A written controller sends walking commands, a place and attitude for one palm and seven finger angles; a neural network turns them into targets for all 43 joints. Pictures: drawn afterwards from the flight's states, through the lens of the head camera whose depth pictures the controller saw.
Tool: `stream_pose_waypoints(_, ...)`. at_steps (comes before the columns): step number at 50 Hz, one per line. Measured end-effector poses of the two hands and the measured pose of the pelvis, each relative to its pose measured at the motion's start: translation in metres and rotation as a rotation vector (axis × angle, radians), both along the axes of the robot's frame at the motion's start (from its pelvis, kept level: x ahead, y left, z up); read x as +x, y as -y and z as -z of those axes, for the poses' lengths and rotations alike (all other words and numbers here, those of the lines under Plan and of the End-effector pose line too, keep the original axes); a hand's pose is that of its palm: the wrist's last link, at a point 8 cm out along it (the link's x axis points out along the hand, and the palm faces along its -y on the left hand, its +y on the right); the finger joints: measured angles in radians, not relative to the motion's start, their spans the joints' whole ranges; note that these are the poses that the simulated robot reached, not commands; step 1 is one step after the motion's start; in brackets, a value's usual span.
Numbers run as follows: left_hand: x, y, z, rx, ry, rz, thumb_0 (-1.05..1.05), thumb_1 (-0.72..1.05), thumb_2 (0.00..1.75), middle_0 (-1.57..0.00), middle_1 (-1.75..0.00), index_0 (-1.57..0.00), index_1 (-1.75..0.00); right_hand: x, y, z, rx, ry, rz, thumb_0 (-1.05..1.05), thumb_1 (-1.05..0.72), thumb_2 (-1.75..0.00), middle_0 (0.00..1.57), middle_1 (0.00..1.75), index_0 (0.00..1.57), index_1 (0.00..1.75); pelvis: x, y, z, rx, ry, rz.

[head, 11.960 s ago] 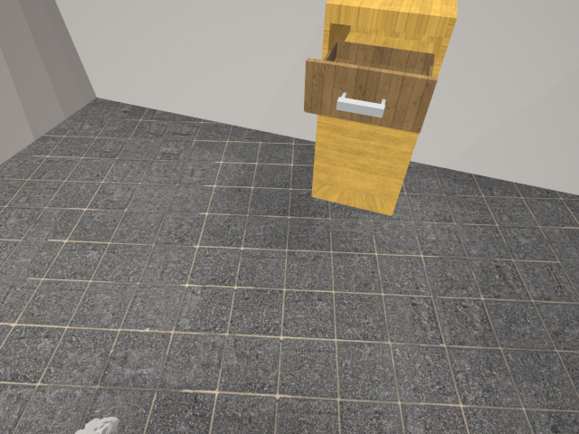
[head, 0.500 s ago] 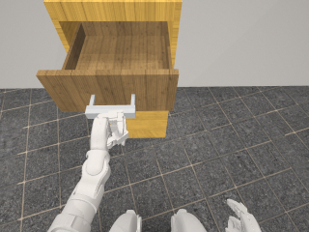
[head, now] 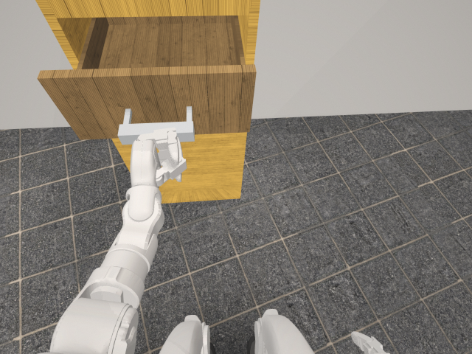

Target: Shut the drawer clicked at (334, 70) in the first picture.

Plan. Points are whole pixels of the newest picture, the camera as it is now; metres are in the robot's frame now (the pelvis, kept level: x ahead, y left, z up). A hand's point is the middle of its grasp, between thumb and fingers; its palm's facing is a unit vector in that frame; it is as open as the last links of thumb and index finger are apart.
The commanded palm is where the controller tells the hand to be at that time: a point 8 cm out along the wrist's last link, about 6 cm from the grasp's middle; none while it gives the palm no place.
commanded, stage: push the drawer shut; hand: left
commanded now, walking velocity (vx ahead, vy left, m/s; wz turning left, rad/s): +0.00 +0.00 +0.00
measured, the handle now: (158, 123) +0.51 +0.12 +0.05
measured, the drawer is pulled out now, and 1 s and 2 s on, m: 0.16 0.04 0.00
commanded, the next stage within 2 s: pull the fist back off the drawer in 1.74 s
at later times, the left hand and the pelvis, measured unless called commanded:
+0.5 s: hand (177, 129) +0.50 +0.09 +0.04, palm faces +0.03 -1.00 -0.03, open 2.9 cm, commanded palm +0.49 +0.14 +0.05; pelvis +0.01 +0.00 -0.01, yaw -1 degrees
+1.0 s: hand (179, 105) +0.56 +0.09 +0.04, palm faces +0.04 -1.00 -0.04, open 3.0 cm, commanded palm +0.55 +0.13 +0.05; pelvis +0.01 +0.01 -0.02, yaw -2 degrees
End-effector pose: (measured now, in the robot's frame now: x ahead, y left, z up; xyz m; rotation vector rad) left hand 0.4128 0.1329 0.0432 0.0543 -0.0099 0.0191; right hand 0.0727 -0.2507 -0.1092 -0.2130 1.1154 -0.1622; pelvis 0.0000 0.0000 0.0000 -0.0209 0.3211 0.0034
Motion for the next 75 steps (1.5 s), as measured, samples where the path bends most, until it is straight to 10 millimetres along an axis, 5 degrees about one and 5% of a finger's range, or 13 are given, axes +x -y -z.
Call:
stream_pose_waypoints(18,0.057,-0.008,0.001,-0.015,-0.011,-0.010,-0.05,0.69,0.89,-1.40,-1.60,-1.40,-1.60,-0.037,0.002,0.003,-0.018,-0.132,0.055,0.01,-0.91,-0.90,0.20,0.30,0.20,0.30,0.007,-0.002,0.005,-0.006,-0.063,0.012)
stream_pose_waypoints(75,0.166,-0.009,-0.006,-0.017,-0.049,-0.020,0.01,0.67,0.94,-1.40,-1.60,-1.40,-1.60,-0.134,-0.015,-0.001,-0.024,-0.427,0.151,0.01,-0.91,-0.90,0.20,0.30,0.20,0.30,0.006,-0.004,0.026,-0.054,-0.208,0.008)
